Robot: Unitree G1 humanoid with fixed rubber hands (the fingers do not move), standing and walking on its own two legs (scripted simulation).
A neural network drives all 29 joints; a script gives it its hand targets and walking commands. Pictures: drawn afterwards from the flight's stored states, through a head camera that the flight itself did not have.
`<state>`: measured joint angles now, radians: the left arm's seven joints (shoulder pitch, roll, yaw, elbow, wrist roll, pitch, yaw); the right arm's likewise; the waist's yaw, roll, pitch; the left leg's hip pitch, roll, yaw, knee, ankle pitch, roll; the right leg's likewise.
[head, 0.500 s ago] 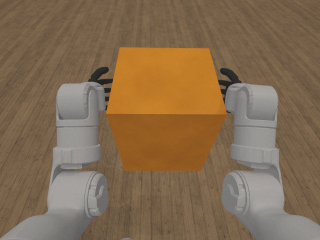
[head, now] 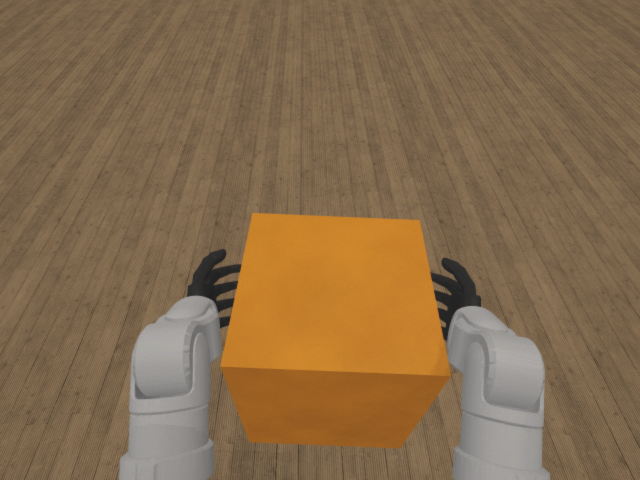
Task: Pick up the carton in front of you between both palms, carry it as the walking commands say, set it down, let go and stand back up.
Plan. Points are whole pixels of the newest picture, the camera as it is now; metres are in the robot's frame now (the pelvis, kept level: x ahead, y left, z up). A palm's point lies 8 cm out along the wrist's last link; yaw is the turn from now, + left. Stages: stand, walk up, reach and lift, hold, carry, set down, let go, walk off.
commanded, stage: carry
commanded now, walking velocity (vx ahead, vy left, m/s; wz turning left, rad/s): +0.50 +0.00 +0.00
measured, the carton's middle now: (330, 336) +0.29 -0.01 +0.01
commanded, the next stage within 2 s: none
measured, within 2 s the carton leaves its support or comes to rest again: neither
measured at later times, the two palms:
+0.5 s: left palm (210, 151) +0.60 +0.19 +0.08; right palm (386, 153) +0.59 -0.10 +0.09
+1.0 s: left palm (257, 60) +0.92 +0.15 +0.09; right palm (390, 66) +0.92 -0.15 +0.08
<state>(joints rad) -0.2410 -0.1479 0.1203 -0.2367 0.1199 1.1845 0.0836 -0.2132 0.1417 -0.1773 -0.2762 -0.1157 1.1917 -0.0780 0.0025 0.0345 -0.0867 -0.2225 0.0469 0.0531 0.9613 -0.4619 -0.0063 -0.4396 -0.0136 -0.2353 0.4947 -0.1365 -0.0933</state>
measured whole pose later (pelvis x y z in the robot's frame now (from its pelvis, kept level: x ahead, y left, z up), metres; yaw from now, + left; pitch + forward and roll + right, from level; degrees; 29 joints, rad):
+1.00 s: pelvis +0.65 +0.00 -0.01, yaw +0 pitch +3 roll -1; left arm -0.18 -0.14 0.09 -0.28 0.12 1.23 0.08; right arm -0.17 0.12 -0.12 -0.31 -0.12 1.24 -0.08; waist 0.01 0.04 -0.14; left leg -0.12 0.10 0.11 0.82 -0.48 -0.04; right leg -0.47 -0.06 -0.25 0.55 -0.14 -0.08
